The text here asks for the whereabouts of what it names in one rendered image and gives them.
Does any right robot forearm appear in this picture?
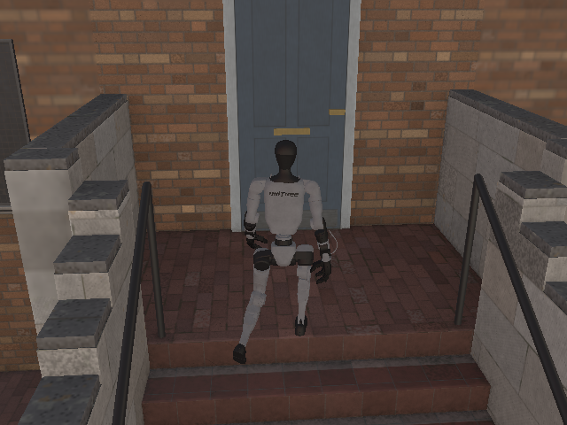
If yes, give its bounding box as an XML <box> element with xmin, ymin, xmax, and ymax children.
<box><xmin>315</xmin><ymin>217</ymin><xmax>331</xmax><ymax>262</ymax></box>

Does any right robot hand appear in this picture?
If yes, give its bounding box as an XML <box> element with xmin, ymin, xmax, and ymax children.
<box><xmin>310</xmin><ymin>259</ymin><xmax>331</xmax><ymax>284</ymax></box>

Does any robot left foot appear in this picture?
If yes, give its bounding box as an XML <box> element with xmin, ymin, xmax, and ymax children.
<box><xmin>233</xmin><ymin>344</ymin><xmax>246</xmax><ymax>364</ymax></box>

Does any robot right upper arm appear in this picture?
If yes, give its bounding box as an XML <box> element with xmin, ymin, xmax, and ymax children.
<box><xmin>303</xmin><ymin>179</ymin><xmax>323</xmax><ymax>230</ymax></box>

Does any robot right shin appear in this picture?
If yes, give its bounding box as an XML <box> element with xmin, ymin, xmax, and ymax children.
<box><xmin>297</xmin><ymin>266</ymin><xmax>311</xmax><ymax>325</ymax></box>

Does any left robot hand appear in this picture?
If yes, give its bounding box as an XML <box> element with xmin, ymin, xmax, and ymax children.
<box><xmin>246</xmin><ymin>232</ymin><xmax>268</xmax><ymax>250</ymax></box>

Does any robot left upper arm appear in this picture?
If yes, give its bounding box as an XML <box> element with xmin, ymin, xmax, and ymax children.
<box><xmin>245</xmin><ymin>177</ymin><xmax>267</xmax><ymax>224</ymax></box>

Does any left robot forearm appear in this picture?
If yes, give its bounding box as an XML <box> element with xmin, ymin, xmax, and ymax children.
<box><xmin>244</xmin><ymin>211</ymin><xmax>256</xmax><ymax>239</ymax></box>

